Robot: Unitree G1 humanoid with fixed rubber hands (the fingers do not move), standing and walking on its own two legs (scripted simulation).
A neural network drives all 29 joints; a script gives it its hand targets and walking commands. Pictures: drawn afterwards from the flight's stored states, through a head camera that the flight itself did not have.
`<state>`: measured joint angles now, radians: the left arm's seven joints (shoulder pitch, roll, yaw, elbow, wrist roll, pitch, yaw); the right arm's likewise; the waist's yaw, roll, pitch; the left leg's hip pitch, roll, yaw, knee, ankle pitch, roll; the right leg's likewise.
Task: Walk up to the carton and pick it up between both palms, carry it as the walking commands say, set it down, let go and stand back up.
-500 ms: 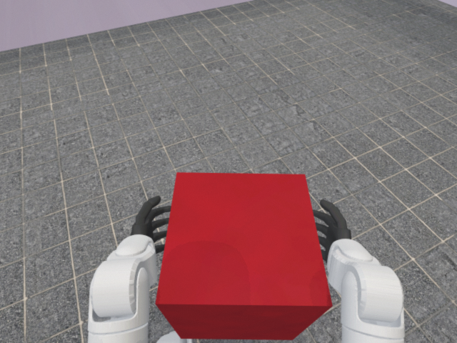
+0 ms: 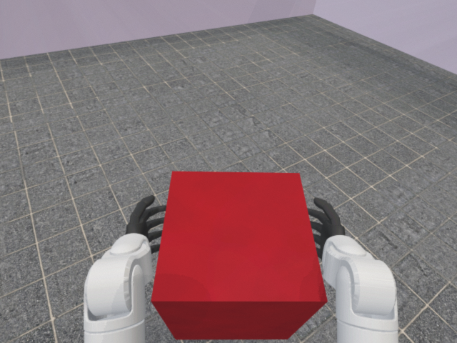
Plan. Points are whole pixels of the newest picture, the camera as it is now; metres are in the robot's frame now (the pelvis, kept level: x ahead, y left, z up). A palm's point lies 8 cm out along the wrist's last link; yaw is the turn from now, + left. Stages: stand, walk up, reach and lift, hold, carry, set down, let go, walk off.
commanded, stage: carry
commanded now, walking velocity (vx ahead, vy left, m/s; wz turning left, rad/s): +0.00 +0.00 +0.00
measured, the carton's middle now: (233, 261) +0.27 +0.01 +0.02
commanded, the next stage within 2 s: none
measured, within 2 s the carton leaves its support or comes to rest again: neither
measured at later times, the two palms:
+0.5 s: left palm (161, 297) +0.19 +0.11 +0.08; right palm (375, 305) +0.18 -0.18 +0.08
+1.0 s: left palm (138, 300) +0.19 +0.15 +0.06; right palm (343, 294) +0.20 -0.15 +0.07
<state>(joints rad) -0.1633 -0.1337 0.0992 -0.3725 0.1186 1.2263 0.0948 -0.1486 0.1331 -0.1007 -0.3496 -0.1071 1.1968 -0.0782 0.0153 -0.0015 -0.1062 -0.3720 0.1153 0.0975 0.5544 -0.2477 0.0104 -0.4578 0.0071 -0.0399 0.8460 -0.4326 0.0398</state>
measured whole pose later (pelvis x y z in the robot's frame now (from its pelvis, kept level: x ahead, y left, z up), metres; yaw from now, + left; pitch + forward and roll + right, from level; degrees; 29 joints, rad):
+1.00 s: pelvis -0.07 -0.02 -0.02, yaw +4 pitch +3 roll -1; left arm -0.17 -0.13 0.09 -0.33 0.13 1.21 0.09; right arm -0.16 0.13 -0.11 -0.33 -0.12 1.20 -0.07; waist -0.01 0.00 -0.07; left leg -0.51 0.05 0.05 0.59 -0.13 0.00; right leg -0.39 -0.08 -0.14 0.65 -0.31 0.02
